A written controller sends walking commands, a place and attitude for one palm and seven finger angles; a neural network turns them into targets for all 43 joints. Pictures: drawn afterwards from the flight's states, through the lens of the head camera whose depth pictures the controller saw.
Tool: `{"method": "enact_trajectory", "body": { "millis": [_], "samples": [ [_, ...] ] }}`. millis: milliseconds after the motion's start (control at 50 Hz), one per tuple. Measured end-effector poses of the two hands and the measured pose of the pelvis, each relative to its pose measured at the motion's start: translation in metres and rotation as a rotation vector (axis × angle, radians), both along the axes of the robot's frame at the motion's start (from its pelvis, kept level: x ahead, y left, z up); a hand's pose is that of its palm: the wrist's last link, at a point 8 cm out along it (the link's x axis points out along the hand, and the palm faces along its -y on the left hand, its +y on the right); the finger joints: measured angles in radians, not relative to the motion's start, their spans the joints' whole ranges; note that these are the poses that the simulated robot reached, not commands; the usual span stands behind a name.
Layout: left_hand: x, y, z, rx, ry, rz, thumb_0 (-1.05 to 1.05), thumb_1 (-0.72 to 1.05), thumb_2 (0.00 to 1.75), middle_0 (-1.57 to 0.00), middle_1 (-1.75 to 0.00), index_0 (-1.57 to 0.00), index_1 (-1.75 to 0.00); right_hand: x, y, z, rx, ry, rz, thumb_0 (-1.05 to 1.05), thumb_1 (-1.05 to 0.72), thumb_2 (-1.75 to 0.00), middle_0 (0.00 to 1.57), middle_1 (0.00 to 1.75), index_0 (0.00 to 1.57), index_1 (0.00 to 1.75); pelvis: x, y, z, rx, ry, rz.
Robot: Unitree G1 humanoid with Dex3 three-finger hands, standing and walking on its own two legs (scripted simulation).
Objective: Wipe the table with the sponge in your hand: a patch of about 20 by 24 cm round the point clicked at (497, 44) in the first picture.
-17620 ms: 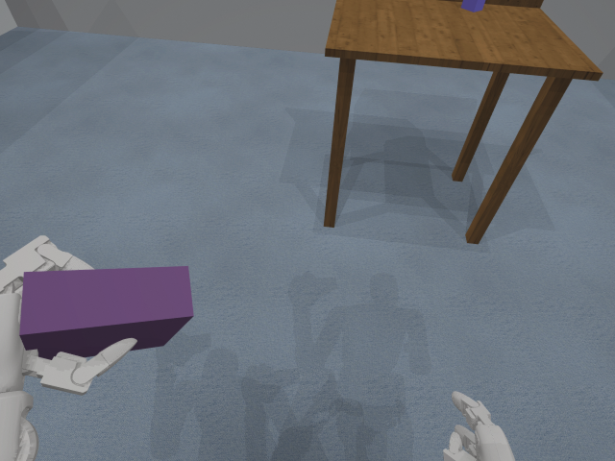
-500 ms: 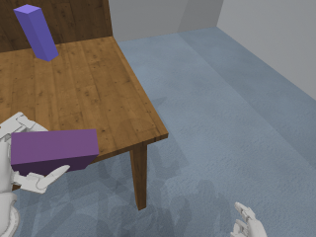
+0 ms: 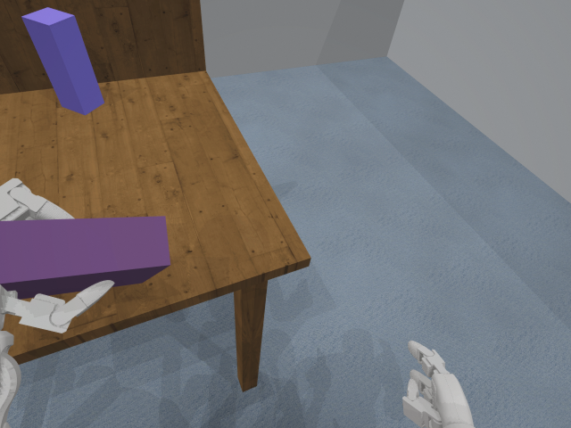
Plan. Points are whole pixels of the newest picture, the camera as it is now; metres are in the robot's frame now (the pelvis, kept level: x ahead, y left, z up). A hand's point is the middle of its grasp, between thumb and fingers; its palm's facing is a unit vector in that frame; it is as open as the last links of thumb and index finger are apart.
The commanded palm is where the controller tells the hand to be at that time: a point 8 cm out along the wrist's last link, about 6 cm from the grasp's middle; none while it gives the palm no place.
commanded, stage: come to a stop and stand still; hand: left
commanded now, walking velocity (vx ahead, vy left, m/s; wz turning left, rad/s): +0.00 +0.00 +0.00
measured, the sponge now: (111, 257) +0.24 +0.22 +0.15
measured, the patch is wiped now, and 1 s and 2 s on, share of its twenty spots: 0.00 0.00 0.00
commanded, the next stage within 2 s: look again from close up in 0.02 s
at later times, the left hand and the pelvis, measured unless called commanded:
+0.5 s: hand (55, 285) +0.20 +0.25 +0.16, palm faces +0.39 -0.85 -0.36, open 9.4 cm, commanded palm +0.14 +0.29 +0.17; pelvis -0.01 +0.01 +0.00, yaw +0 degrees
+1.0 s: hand (44, 268) +0.22 +0.27 +0.17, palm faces +0.42 -0.83 -0.38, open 9.4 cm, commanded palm +0.15 +0.29 +0.17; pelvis -0.01 +0.01 +0.00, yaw +0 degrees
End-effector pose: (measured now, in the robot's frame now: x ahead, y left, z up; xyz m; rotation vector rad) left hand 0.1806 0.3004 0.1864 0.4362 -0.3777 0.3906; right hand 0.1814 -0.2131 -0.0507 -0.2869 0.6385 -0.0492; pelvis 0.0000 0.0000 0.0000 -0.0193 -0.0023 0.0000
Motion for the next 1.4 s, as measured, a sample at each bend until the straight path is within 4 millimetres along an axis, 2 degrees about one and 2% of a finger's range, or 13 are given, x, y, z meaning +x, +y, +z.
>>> {"method": "enact_trajectory", "body": {
  "millis": [140, 260, 420, 520, 580, 640, 760, 860, 980, 1060, 1160, 1260, 1400],
  "samples": [
    [0.002, -0.014, -0.011, -0.038, 0.076, -0.061, 0.00, -0.43, 1.02, -0.80, -1.38, -0.80, -1.38, -0.001, 0.009, 0.001, 0.039, -0.021, -0.012, 0.01, -0.90, -0.90, 0.20, 0.30, 0.20, 0.30, -0.002, 0.007, 0.002, -0.005, 0.010, -0.007],
    [-0.006, -0.005, -0.026, -0.030, 0.178, -0.044, 0.00, -0.43, 1.02, -0.80, -1.38, -0.80, -1.38, -0.020, 0.007, -0.006, 0.030, 0.039, -0.035, 0.01, -0.90, -0.90, 0.20, 0.30, 0.20, 0.30, -0.007, 0.007, 0.003, -0.005, 0.008, 0.001],
    [-0.019, -0.002, -0.008, -0.009, 0.099, -0.015, 0.00, -0.43, 1.02, -0.80, -1.38, -0.80, -1.38, -0.039, 0.001, -0.013, 0.009, 0.090, -0.034, 0.01, -0.90, -0.90, 0.20, 0.30, 0.20, 0.30, -0.013, 0.008, 0.004, -0.005, -0.001, 0.008],
    [-0.019, -0.006, -0.011, -0.021, 0.112, -0.021, 0.00, -0.43, 1.03, -0.80, -1.38, -0.80, -1.38, -0.041, -0.001, -0.014, 0.022, 0.076, -0.053, 0.01, -0.90, -0.90, 0.20, 0.30, 0.20, 0.30, -0.015, 0.009, 0.005, -0.006, -0.002, 0.005],
    [-0.006, 0.012, 0.007, 0.137, 0.058, -0.019, 0.00, -0.43, 1.03, -0.80, -1.38, -0.81, -1.38, -0.042, 0.000, -0.016, 0.005, 0.087, -0.007, 0.01, -0.90, -0.90, 0.20, 0.30, 0.20, 0.30, -0.024, 0.004, 0.002, -0.012, 0.010, 0.016],
    [0.000, 0.027, 0.008, 0.108, 0.038, 0.023, 0.00, -0.43, 1.03, -0.80, -1.38, -0.81, -1.38, -0.043, -0.001, -0.016, 0.031, 0.072, -0.020, 0.01, -0.90, -0.90, 0.20, 0.30, 0.20, 0.30, -0.030, 0.005, 0.001, -0.012, 0.010, -0.005],
    [-0.015, -0.010, -0.018, 0.023, 0.134, -0.103, 0.00, -0.43, 1.03, -0.80, -1.39, -0.80, -1.38, -0.047, -0.003, -0.013, 0.042, 0.030, -0.068, 0.01, -0.90, -0.90, 0.20, 0.30, 0.20, 0.30, -0.024, 0.015, -0.001, -0.005, 0.008, -0.027],
    [-0.019, -0.011, -0.030, 0.021, 0.174, -0.122, 0.00, -0.43, 1.03, -0.80, -1.38, -0.81, -1.38, -0.045, 0.000, -0.013, 0.008, 0.059, -0.063, 0.01, -0.90, -0.90, 0.20, 0.30, 0.20, 0.30, -0.018, 0.014, -0.001, -0.004, 0.006, -0.013],
    [-0.008, 0.012, -0.012, 0.034, 0.062, -0.008, -0.01, -0.43, 1.03, -0.81, -1.38, -0.81, -1.37, -0.030, 0.006, -0.013, 0.001, 0.064, -0.016, 0.01, -0.90, -0.90, 0.20, 0.30, 0.20, 0.30, -0.013, 0.010, -0.001, -0.006, 0.003, -0.002],
    [0.000, 0.004, -0.007, 0.007, 0.033, -0.018, 0.00, -0.43, 1.03, -0.80, -1.38, -0.80, -1.38, -0.018, 0.009, -0.010, 0.020, 0.038, -0.007, 0.01, -0.90, -0.90, 0.20, 0.30, 0.20, 0.30, -0.008, 0.010, 0.000, -0.007, 0.010, -0.007],
    [0.007, -0.011, -0.017, -0.012, 0.104, -0.079, 0.00, -0.43, 1.03, -0.80, -1.38, -0.80, -1.38, -0.008, 0.008, -0.007, 0.032, 0.019, -0.027, 0.01, -0.90, -0.90, 0.20, 0.30, 0.20, 0.30, -0.002, 0.011, 0.001, -0.008, 0.019, -0.011],
    [0.006, -0.006, -0.023, 0.001, 0.166, -0.071, 0.00, -0.43, 1.03, -0.80, -1.38, -0.80, -1.38, -0.008, 0.004, -0.006, 0.023, 0.033, -0.046, 0.01, -0.90, -0.90, 0.20, 0.30, 0.20, 0.30, 0.000, 0.009, 0.002, -0.006, 0.019, -0.008],
    [-0.004, 0.000, -0.011, 0.006, 0.116, -0.029, 0.00, -0.43, 1.03, -0.80, -1.38, -0.80, -1.38, -0.014, 0.000, -0.008, 0.006, 0.058, -0.043, 0.01, -0.90, -0.90, 0.20, 0.30, 0.20, 0.30, -0.003, 0.008, 0.003, -0.007, 0.012, -0.002]
  ]
}}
